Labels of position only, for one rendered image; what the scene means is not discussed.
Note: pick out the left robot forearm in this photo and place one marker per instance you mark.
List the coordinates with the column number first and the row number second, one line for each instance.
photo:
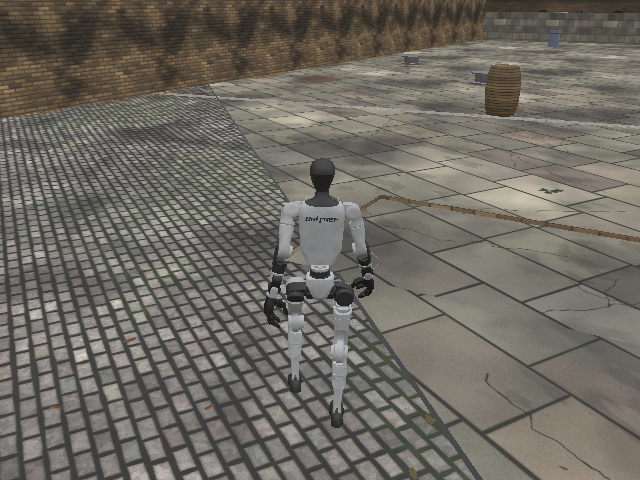
column 277, row 275

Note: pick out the right robot forearm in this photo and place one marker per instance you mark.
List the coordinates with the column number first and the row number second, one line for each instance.
column 365, row 264

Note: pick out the robot head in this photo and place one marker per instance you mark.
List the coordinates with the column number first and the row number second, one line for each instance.
column 322, row 172

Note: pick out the right robot thigh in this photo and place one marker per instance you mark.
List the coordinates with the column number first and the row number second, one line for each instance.
column 342, row 310

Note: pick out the right robot hand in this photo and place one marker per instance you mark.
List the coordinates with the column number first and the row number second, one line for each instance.
column 360, row 282

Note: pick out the right robot upper arm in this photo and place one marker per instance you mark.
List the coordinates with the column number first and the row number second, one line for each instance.
column 353, row 213

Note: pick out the left robot hand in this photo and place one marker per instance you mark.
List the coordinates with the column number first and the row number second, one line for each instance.
column 268, row 310

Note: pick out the left robot upper arm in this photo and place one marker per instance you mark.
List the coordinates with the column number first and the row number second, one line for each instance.
column 286, row 228

